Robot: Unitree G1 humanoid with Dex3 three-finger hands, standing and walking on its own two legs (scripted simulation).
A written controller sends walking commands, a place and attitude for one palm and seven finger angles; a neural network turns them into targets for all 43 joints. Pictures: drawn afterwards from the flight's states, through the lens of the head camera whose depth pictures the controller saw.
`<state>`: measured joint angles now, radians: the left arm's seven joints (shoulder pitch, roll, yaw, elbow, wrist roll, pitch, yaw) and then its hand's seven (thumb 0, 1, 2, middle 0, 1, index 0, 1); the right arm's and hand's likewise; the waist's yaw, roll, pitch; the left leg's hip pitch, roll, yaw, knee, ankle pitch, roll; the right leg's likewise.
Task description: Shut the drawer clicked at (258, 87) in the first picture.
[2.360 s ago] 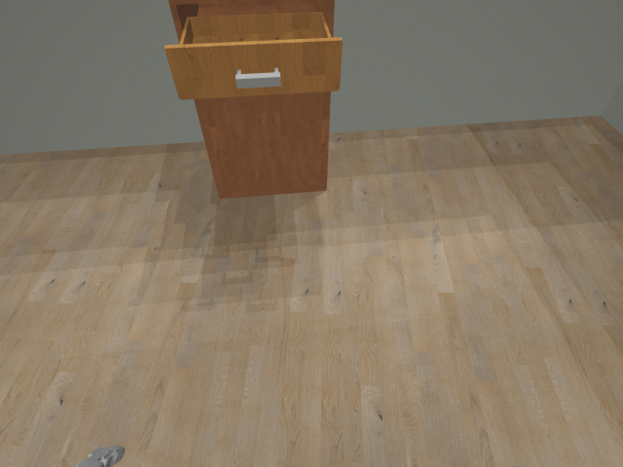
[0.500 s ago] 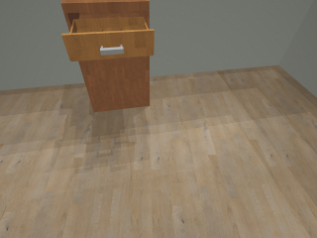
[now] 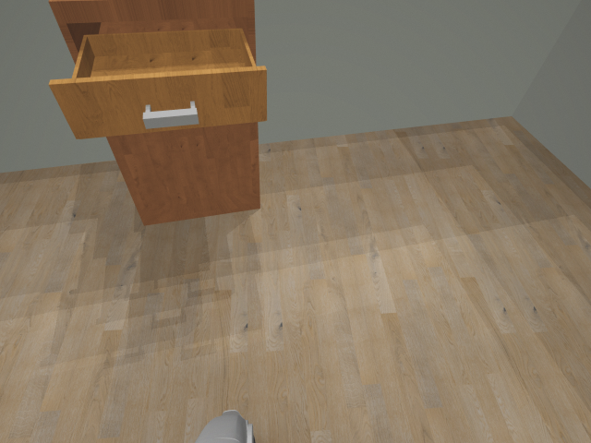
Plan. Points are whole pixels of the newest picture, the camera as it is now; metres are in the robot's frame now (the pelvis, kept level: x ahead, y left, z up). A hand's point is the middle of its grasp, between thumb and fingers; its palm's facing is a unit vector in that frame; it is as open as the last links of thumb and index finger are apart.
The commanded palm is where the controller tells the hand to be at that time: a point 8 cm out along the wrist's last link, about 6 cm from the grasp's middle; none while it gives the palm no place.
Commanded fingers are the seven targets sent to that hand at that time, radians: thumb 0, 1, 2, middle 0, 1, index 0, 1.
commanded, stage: walk to a spot facing it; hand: left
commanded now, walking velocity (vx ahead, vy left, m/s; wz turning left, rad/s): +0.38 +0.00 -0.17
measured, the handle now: (171, 112) +0.77 +0.35 -0.01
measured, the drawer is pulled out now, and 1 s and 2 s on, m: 0.30 0.30 0.30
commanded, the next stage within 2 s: turn to face it in 0.38 s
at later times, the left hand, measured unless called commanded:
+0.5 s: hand (206, 327) +0.32 +0.18 -0.16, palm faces -0.22 -0.96 -0.18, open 7.4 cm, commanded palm none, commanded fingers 0.00 0.90 0.90 -0.20 -0.30 -0.20 -0.30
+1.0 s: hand (216, 287) +0.42 +0.19 -0.19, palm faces +0.00 -0.99 -0.17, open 7.3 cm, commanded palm none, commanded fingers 0.00 0.90 0.90 -0.20 -0.30 -0.20 -0.30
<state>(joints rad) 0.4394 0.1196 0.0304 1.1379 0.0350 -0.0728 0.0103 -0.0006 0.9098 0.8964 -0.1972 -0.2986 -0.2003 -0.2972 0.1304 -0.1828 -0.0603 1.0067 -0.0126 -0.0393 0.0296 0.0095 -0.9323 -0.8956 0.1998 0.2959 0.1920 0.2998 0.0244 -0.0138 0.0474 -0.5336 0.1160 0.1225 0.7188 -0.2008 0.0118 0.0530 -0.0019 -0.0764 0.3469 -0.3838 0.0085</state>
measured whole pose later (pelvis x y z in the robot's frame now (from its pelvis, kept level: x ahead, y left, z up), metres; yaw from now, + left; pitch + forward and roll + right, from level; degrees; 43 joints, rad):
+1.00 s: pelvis +0.31 +0.01 -0.02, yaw -1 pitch -1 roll -2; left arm 0.14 0.20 0.07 0.94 0.02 0.05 0.02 -0.01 0.92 0.90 -0.20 -0.30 -0.20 -0.30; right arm 0.24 -0.19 -0.05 0.94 -0.03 0.01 0.00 0.00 -0.92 -0.90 0.20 0.30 0.19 0.30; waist -0.04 -0.03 0.05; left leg -0.41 0.06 0.11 0.74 -0.32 0.05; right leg -0.42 -0.11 -0.16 0.95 -0.51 0.05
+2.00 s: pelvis +0.34 +0.01 +0.01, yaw +18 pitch -1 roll -1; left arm 0.31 0.23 0.05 1.08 0.03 0.02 -0.02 0.01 0.91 0.90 -0.19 -0.30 -0.20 -0.30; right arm 0.32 -0.16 -0.02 1.05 -0.02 -0.04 -0.02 0.00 -0.92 -0.89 0.20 0.30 0.20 0.30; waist 0.02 -0.03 0.04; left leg -0.04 0.01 0.08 0.35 -0.30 0.03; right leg -0.48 -0.09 -0.08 1.01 -0.31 0.03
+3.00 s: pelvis +0.53 +0.04 +0.01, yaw +16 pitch -1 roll +0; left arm 0.25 0.19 0.06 1.06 0.02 0.06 0.03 0.00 0.91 0.90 -0.19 -0.30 -0.20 -0.30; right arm 0.14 -0.15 -0.04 1.04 -0.01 0.01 -0.04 -0.01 -0.93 -0.89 0.21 0.30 0.20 0.30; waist 0.01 -0.03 0.09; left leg -0.27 0.08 0.15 0.44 -0.16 0.02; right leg -0.37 -0.05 -0.02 0.91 -0.45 0.04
